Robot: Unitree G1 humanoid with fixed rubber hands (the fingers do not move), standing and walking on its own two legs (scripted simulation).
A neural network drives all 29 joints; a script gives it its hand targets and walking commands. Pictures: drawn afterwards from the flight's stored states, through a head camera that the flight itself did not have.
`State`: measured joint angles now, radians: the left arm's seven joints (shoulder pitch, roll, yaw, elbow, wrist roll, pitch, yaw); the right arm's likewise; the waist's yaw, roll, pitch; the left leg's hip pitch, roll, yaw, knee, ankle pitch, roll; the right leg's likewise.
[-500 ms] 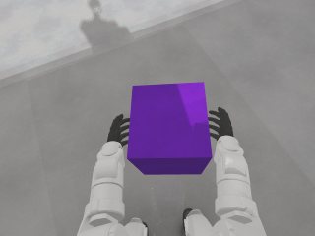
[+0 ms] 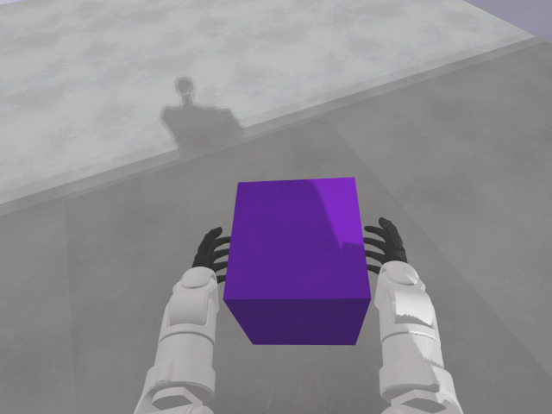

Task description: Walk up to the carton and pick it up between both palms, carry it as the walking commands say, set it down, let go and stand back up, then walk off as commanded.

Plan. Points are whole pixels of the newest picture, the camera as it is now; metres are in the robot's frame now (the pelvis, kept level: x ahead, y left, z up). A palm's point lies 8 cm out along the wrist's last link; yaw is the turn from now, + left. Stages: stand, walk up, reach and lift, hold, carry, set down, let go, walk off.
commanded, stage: reach and lift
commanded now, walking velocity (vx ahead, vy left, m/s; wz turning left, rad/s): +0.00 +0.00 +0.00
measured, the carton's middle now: (299, 267) +0.38 -0.02 -0.08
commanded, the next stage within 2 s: hold in 1.60 s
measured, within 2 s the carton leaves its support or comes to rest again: neither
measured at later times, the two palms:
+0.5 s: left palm (190, 270) +0.30 +0.14 +0.06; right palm (400, 261) +0.31 -0.15 +0.07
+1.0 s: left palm (189, 273) +0.30 +0.14 +0.06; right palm (399, 259) +0.31 -0.15 +0.07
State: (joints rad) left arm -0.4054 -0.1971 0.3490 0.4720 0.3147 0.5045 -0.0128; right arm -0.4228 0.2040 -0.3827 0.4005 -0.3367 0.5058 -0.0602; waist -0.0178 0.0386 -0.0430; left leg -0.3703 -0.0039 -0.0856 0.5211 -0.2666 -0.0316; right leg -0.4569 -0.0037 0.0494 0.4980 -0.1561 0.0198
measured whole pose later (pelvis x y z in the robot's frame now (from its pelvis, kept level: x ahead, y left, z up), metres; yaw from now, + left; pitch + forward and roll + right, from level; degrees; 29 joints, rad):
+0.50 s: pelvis +0.01 +0.01 +0.01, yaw +0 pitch -6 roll +0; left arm -0.35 -0.18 0.24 0.37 0.29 0.74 0.00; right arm -0.36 0.18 -0.29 0.30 -0.32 0.73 -0.07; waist -0.02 0.04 -0.01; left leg -0.06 0.00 -0.08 0.40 -0.25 -0.02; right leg -0.14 -0.01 0.05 0.37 -0.14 0.03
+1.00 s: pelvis +0.00 +0.00 +0.01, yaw +0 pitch -7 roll +0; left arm -0.37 -0.18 0.27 0.36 0.31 0.76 -0.01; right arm -0.39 0.19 -0.31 0.30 -0.34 0.74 -0.06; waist 0.01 0.04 0.02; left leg -0.04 0.01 -0.09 0.40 -0.24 -0.03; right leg -0.13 0.00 0.05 0.39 -0.14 0.02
